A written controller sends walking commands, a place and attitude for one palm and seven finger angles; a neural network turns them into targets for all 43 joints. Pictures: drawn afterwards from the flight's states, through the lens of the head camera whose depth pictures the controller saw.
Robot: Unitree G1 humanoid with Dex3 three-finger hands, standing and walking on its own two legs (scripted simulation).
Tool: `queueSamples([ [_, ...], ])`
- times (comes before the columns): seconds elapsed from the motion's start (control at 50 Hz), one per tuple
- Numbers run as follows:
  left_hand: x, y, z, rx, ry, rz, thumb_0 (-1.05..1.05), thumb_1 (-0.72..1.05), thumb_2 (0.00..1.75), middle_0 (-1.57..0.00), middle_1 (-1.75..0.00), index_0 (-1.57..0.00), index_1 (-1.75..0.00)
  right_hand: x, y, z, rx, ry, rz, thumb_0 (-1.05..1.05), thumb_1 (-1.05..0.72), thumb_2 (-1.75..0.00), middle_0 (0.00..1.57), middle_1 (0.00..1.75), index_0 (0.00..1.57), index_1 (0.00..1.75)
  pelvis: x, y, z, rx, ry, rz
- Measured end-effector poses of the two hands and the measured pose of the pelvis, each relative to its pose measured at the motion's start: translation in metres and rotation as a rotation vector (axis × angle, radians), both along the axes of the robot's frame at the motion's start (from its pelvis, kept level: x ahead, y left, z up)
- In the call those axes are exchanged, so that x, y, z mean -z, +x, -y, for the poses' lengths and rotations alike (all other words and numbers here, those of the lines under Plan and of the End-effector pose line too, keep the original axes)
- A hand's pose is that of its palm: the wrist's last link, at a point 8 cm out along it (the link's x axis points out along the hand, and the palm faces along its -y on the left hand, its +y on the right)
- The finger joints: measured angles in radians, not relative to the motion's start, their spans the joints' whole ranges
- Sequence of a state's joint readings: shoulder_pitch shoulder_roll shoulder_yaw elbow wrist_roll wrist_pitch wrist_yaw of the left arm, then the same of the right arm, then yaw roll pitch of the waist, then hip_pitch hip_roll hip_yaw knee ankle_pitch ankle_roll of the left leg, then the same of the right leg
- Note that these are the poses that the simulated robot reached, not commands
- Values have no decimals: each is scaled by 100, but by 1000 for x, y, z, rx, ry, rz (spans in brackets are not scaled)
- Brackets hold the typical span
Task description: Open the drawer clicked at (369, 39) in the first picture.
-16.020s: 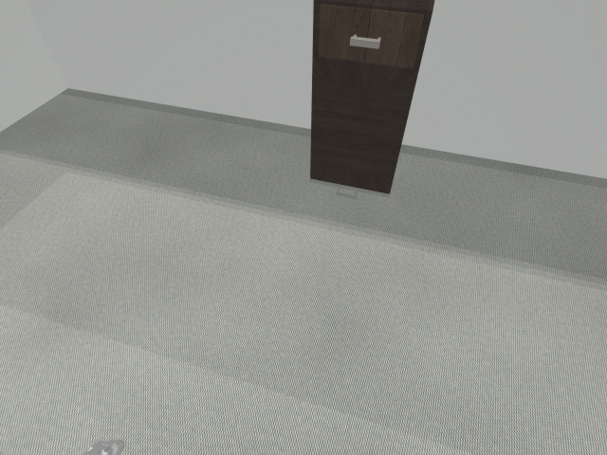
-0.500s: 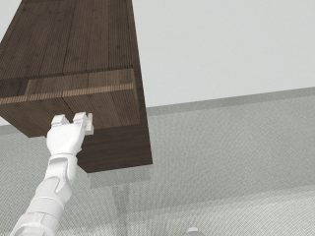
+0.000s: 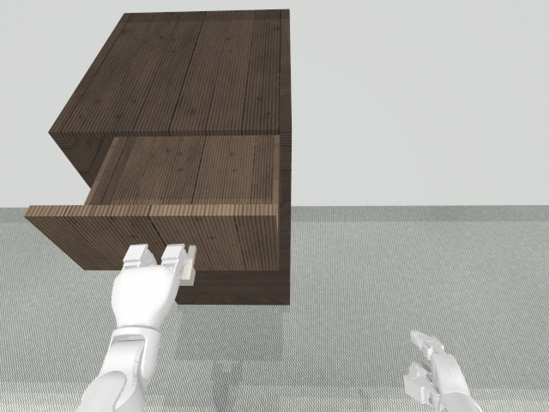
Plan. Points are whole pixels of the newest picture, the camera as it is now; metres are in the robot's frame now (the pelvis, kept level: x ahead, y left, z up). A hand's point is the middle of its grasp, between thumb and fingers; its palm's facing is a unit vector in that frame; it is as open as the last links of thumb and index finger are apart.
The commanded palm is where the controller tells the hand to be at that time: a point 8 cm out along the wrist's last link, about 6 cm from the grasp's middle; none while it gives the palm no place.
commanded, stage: pull the drawer open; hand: left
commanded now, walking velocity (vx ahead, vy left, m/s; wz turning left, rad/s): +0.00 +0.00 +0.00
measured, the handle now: (162, 263) +0.33 +0.22 -0.01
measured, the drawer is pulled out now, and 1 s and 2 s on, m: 0.16 0.30 0.30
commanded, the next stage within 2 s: open the thumb to release the handle in 1.10 s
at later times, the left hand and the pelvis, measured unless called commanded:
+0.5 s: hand (155, 331) +0.23 +0.20 -0.03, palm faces -0.05 -0.08 -1.00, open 5.8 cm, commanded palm +0.17 +0.20 +0.02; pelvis -0.01 -0.01 +0.00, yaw -3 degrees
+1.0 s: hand (140, 405) +0.14 +0.20 -0.03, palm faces -0.05 -0.10 -0.99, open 5.8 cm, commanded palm +0.09 +0.20 +0.02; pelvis -0.02 -0.02 -0.02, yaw -2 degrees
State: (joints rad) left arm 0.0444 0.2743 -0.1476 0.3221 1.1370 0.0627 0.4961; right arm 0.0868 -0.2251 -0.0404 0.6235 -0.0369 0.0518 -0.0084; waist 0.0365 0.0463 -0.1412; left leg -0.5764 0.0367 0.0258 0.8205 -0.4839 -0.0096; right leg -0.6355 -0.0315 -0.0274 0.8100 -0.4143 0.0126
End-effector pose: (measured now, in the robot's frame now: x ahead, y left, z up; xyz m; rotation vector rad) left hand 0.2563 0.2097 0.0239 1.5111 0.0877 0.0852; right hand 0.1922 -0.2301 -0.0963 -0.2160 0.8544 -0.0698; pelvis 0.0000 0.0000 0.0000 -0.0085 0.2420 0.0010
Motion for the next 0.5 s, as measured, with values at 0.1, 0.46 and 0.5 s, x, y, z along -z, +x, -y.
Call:
queueSamples([
  [0.1,-1,1,2,-15,16,-17,2,68,82,-29,-132,-40,-135,7,-12,-2,4,16,-26,1,-91,-90,20,30,20,30,0,-6,5,-5,5,10],
  [0.46,-4,-31,4,-25,-15,-53,3,70,76,-26,-133,-40,-132,13,-97,47,164,-10,-118,1,-91,-90,20,30,20,30,0,-14,12,52,22,11],
  [0.5,-3,-43,4,-24,-19,-50,4,70,76,-26,-133,-40,-132,12,-95,50,162,-16,-110,1,-91,-90,20,30,20,30,1,-13,12,54,22,10],
])
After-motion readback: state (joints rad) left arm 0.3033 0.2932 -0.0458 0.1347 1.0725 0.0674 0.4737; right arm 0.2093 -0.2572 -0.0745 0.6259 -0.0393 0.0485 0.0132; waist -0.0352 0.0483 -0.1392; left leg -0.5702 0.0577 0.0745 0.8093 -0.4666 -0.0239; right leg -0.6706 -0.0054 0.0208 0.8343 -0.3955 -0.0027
